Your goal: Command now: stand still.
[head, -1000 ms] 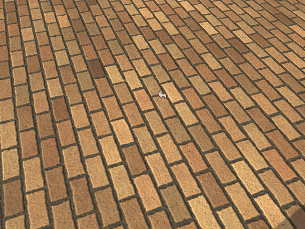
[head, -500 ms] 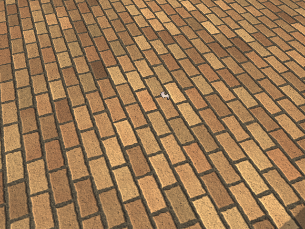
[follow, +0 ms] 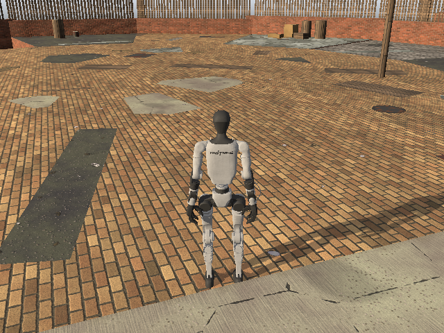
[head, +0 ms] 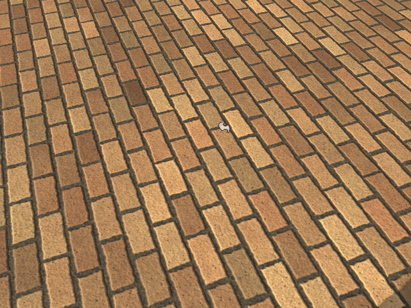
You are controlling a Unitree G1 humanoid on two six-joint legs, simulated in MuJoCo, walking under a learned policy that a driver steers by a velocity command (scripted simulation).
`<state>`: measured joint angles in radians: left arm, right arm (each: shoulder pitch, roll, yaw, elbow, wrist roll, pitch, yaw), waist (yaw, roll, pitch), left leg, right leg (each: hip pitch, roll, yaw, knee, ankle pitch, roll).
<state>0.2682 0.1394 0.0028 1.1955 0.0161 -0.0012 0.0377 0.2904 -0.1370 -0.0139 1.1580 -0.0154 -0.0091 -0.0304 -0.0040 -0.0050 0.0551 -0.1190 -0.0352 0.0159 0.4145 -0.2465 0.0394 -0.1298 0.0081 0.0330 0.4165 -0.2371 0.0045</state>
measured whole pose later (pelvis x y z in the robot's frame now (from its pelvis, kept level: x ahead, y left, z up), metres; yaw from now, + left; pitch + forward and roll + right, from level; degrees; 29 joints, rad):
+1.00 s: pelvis +0.25 -0.04 -0.02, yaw -1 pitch +1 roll +0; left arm 0.56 0.13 0.01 1.15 0.02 -0.10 0.02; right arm -0.04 -0.16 -0.03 0.93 -0.02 -0.05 0.02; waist 0.05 0.00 0.07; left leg -0.52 -0.03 0.13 0.58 -0.12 0.13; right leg 0.16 0.05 -0.04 0.30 -0.45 -0.07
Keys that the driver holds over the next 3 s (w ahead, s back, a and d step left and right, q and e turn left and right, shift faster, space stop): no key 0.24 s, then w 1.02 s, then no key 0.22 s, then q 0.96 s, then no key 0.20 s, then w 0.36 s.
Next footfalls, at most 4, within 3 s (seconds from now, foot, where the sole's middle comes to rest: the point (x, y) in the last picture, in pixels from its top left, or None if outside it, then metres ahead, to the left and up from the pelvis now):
1.02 left None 0.43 0.03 -0.78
1.52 right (245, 260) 0.69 -0.11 -0.78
2.02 left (191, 297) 0.56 0.07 -0.78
2.52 right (244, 272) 0.64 -0.11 -0.78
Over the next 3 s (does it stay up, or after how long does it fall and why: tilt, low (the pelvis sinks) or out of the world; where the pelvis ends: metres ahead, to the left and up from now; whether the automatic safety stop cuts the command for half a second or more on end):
stays up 0.58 -0.01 0.00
